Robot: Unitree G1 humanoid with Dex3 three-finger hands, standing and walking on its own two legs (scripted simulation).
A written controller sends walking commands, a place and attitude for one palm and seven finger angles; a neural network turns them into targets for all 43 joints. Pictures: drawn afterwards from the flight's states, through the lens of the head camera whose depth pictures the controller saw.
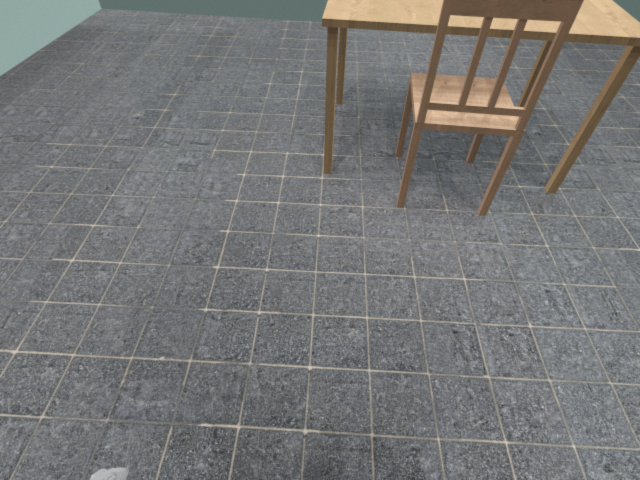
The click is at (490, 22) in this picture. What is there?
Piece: chair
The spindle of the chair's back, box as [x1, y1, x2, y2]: [458, 17, 492, 104]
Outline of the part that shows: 490,17 484,17 458,102 459,104 465,104 492,19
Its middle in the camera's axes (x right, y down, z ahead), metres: +0.52 -0.60 +1.32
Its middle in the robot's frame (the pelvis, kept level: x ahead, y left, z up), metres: +1.40 -0.46 -0.09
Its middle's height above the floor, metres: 0.68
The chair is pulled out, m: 0.00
